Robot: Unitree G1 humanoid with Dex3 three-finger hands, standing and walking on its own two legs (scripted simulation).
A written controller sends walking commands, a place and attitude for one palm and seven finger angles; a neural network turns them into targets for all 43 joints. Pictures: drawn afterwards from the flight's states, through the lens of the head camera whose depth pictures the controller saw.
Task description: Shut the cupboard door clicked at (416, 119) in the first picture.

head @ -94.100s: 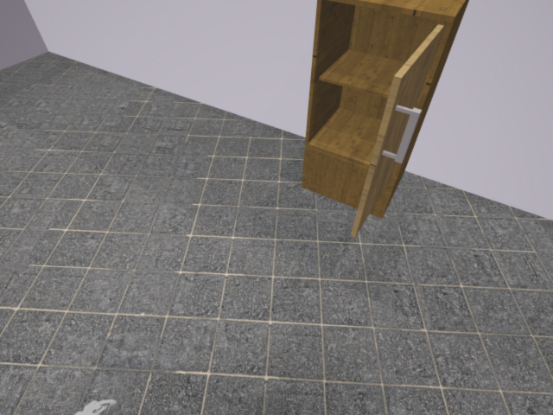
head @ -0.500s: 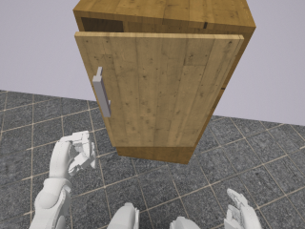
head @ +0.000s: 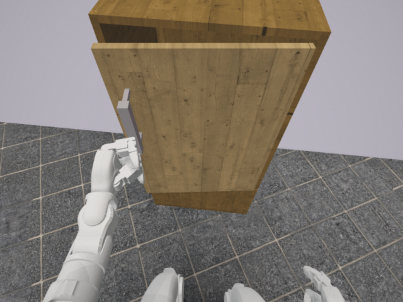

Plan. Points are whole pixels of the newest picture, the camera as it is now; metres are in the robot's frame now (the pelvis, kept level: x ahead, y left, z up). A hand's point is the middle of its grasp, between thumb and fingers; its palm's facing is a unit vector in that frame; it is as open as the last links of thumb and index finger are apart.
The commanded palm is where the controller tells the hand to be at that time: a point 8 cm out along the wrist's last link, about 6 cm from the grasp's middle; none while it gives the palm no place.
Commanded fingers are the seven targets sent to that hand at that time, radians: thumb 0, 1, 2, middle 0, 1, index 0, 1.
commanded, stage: bring the fist close to the handle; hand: left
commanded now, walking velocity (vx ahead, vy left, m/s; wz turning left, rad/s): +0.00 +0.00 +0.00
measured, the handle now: (133, 123) +0.48 +0.17 +0.04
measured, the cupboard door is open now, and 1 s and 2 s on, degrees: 8 5 0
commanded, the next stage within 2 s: push the door shut along its arc in 0.46 s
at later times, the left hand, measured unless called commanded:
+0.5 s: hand (143, 166) +0.37 +0.13 +0.05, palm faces +0.04 -1.00 +0.00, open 3.1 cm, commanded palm +0.35 +0.18 +0.05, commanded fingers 0.00 0.90 0.90 -1.30 -1.50 -1.30 -1.50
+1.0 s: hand (148, 141) +0.43 +0.13 +0.05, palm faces -0.08 -1.00 -0.05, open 3.1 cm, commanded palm +0.42 +0.18 +0.05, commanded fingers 0.00 0.90 0.90 -1.30 -1.50 -1.30 -1.50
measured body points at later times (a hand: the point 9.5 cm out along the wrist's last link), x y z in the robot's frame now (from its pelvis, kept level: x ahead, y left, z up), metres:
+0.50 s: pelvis +0.00 +0.00 +0.01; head +0.07 +0.00 +0.45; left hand +0.36 +0.18 +0.05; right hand +0.10 -0.26 -0.11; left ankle +0.06 +0.09 -0.65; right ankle -0.01 -0.10 -0.65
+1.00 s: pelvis +0.00 +0.00 -0.01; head +0.09 +0.01 +0.44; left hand +0.43 +0.18 +0.05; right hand +0.07 -0.26 -0.12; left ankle +0.06 +0.09 -0.65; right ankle -0.01 -0.10 -0.65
